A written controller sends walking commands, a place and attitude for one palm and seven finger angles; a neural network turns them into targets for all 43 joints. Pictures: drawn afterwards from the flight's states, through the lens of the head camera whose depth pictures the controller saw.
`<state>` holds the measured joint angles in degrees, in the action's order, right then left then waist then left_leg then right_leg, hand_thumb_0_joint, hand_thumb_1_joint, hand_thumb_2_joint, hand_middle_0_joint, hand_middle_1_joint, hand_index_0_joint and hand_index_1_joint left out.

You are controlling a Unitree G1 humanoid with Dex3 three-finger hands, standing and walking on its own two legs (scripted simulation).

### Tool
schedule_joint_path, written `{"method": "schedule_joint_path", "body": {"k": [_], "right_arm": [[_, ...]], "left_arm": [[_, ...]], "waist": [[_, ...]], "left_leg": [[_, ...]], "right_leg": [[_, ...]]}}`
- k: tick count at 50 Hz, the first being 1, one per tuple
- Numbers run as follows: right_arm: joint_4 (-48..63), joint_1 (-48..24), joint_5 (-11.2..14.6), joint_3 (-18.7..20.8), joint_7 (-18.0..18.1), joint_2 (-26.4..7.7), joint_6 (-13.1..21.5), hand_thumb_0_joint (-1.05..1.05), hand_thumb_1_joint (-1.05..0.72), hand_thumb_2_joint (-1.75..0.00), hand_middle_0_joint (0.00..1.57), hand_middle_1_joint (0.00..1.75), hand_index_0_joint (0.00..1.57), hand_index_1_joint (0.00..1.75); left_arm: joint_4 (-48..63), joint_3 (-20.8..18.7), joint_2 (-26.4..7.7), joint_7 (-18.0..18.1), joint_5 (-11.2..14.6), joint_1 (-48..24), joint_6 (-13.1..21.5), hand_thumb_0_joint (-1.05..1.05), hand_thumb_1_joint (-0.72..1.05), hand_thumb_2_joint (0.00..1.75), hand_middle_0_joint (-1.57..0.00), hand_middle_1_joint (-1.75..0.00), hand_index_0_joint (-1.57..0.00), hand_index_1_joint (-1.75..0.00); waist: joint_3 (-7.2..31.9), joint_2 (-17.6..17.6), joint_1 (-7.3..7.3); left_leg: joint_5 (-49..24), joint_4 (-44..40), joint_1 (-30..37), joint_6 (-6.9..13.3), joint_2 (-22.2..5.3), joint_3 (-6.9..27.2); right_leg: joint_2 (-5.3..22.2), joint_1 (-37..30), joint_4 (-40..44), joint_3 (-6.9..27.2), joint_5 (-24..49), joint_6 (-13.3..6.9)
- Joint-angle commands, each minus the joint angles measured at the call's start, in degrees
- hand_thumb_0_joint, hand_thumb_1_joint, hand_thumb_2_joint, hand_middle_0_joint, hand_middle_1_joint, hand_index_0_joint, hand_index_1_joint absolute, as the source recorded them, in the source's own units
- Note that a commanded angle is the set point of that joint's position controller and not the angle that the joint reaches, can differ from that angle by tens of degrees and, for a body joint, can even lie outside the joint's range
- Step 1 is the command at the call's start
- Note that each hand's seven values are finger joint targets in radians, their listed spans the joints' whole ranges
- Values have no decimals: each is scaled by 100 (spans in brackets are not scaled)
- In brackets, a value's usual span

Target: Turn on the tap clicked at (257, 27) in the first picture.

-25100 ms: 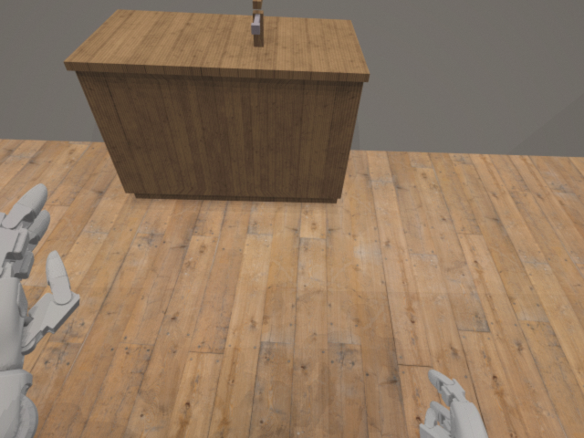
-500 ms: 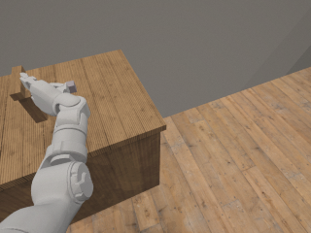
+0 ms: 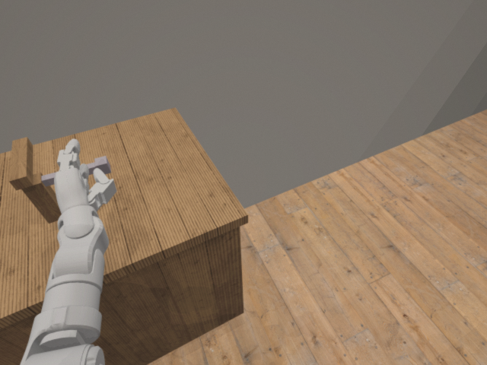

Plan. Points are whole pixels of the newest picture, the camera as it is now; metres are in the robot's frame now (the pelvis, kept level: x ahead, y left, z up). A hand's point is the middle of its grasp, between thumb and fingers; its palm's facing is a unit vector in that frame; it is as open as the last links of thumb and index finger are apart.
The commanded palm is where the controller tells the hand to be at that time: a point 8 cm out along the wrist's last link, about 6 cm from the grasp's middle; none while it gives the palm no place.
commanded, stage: draw the hand back beside the body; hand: left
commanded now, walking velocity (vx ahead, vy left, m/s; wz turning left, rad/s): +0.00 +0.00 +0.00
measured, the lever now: (102, 165) +0.52 +0.31 +0.05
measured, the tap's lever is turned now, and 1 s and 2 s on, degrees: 86 86 86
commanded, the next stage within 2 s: step back with the hand held close in 1.20 s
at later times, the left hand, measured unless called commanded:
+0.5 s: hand (59, 238) +0.26 +0.25 +0.15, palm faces +0.35 -0.91 -0.24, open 7.6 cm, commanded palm +0.22 +0.29 +0.16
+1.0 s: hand (1, 299) +0.17 +0.27 +0.17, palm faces +0.42 -0.83 -0.36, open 7.5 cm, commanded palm +0.14 +0.30 +0.18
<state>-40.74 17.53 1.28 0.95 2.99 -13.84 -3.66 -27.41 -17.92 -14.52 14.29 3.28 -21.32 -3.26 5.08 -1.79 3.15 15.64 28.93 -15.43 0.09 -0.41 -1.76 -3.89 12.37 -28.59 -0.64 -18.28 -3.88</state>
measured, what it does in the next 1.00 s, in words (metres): stands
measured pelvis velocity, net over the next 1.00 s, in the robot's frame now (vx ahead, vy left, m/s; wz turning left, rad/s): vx -0.02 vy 0.02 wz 0.03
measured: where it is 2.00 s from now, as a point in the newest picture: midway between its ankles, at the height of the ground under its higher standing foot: outside the picture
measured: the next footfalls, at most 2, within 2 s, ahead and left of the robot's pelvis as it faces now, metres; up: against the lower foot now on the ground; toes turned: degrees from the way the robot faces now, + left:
none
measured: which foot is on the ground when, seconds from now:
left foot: down 0.00-1.00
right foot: down 0.00-1.00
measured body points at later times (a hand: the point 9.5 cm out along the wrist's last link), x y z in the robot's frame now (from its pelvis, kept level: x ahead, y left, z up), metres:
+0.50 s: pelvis -0.02 +0.02 +0.01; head -0.04 +0.00 +0.46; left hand +0.24 +0.30 +0.16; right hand +0.18 -0.19 -0.07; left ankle -0.01 +0.12 -0.74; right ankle -0.04 -0.07 -0.74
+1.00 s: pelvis -0.02 +0.02 +0.01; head -0.04 -0.01 +0.46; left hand +0.14 +0.31 +0.19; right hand +0.18 -0.20 -0.08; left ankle -0.01 +0.12 -0.74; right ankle -0.04 -0.07 -0.74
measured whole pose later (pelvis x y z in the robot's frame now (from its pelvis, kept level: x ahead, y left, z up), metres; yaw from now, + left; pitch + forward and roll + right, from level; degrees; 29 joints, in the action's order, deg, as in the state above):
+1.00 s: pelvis -0.02 +0.02 +0.01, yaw +2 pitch -5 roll +0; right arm -37.5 10.9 0.2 0.5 2.7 -13.2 4.5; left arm 21.8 -16.0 -19.4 5.6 4.6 26.1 5.7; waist -0.7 -3.6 -3.0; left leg 11.1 21.2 -5.0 1.4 1.1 -0.4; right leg -2.6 0.4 -18.8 -1.7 -13.3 -2.6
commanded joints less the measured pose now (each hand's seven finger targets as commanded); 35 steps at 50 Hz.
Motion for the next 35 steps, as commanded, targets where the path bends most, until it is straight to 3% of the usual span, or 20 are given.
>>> {"method": "schedule_joint_path", "body": {"k": [1,3,4,5,9,10,11,14,15,18,20,21,25,27,29,30,35], "right_arm": [[1076,-790,71,138,29,-733,375,0,-90,-90,20,30,20,30],[1130,-918,63,125,26,-721,560,0,-90,-90,20,30,20,30],[1146,-969,54,137,16,-732,657,0,-90,-90,20,30,20,30],[1147,-1038,65,140,19,-717,740,0,-90,-90,20,30,20,30],[973,-1048,57,144,54,-790,886,0,-90,-90,20,30,20,30],[962,-1071,67,139,60,-788,892,0,-90,-90,20,30,20,30],[956,-1108,65,118,71,-769,894,0,-90,-90,20,30,20,30],[992,-1245,27,83,75,-769,871,0,-90,-90,20,30,20,30],[987,-1260,16,74,66,-770,863,0,-90,-90,20,30,20,30],[1115,-1392,-30,4,46,-654,828,0,-90,-90,20,30,20,30],[1139,-1421,-65,-9,45,-649,802,0,-90,-90,20,30,20,30],[1191,-1443,-74,-33,38,-579,802,0,-90,-90,20,30,20,30],[1260,-1478,-88,-15,-4,-571,821,0,-90,-90,20,30,20,30],[1292,-1495,-81,-7,-17,-561,849,0,-90,-90,20,30,20,30],[1272,-1484,-88,12,-22,-588,876,0,-90,-90,20,30,20,30],[1265,-1497,-70,32,-28,-594,888,0,-90,-90,20,30,20,30],[1216,-1481,-116,76,-11,-632,991,0,-90,-90,20,30,20,30]], "left_arm": [[2342,-563,-2585,-542,62,-1508,769,0,90,90,-16,-19,-16,-19],[2851,-161,-2183,-636,82,-1559,938,0,90,90,-17,-20,-17,-20],[3018,58,-1927,-654,92,-1451,995,0,90,90,-17,-20,-17,-20],[3224,472,-1517,-696,100,-1586,1032,0,90,90,-17,-21,-17,-21],[2623,864,-1079,-696,110,-1099,1043,0,90,90,-17,-22,-17,-22],[2597,994,-940,-735,120,-1019,1068,0,90,90,-17,-22,-17,-22],[2570,1017,-928,-735,126,-918,1086,0,90,90,-18,-22,-18,-22],[2855,569,-1329,-758,117,-457,1145,0,90,90,-18,-23,-18,-23],[2957,345,-1545,-764,105,-287,1173,0,90,90,-18,-24,-18,-24],[3555,10,-1723,-786,151,242,1202,0,90,90,-18,-25,-18,-25],[3914,-384,-2060,-784,162,573,1184,0,90,90,-18,-25,-18,-25],[4113,-249,-1858,-801,157,653,1183,0,90,90,-19,-26,-19,-26],[4507,-172,-1658,-861,177,1372,1110,0,90,90,-19,-27,-19,-27],[4527,90,-1358,-891,197,1657,1076,0,90,90,-19,-27,-19,-27],[4617,137,-1290,-905,194,1918,1057,0,90,90,-19,-28,-19,-28],[4732,214,-1233,-924,177,1960,1074,0,90,90,-19,-28,-19,-28],[5191,-96,-1505,-853,142,2478,1167,0,90,90,-20,-30,-20,-30]], "waist": [[665,-234,-399],[765,-531,-307],[759,-480,-273],[672,-655,-186],[135,333,-103],[74,297,-106],[44,439,-119],[411,470,-308],[490,99,-377],[650,-169,-514],[587,-390,-594],[493,-480,-566],[113,-395,-568],[-61,-101,-520],[-134,57,-510],[-179,-89,-493],[0,2,-553]], "left_leg": [[-1373,-504,522,239,122,44],[-1519,-555,964,226,128,69],[-1570,-581,1173,216,117,114],[-1565,-596,1431,215,105,103],[-898,-771,1360,276,94,207],[-739,-828,1405,268,113,225],[-642,-864,1393,281,110,232],[-838,-915,1457,260,144,276],[-951,-939,1514,222,158,268],[-1306,-994,1556,169,130,275],[-1506,-1031,1510,129,125,283],[-1537,-1068,1494,104,103,281],[-1608,-1118,1462,81,59,299],[-1501,-1145,1480,112,22,280],[-1477,-1134,1501,134,16,270],[-1433,-1165,1536,113,13,290],[-1393,-1157,1592,122,34,331]], "right_leg": [[469,-1030,645,366,3187,487],[384,-869,753,314,2958,429],[309,-685,817,263,2736,401],[256,-429,902,242,2454,368],[159,-14,1125,185,1473,358],[157,35,1186,170,1224,340],[185,19,1188,163,1107,350],[210,-365,1178,138,1290,319],[216,-459,1192,136,1381,293],[250,-917,1162,126,1770,253],[232,-1066,1211,115,1946,230],[238,-1090,1199,94,1948,219],[186,-991,1305,70,1872,207],[182,-856,1333,73,1759,238],[181,-784,1359,69,1725,254],[172,-733,1381,62,1597,245],[182,-799,1379,40,1522,253]]}}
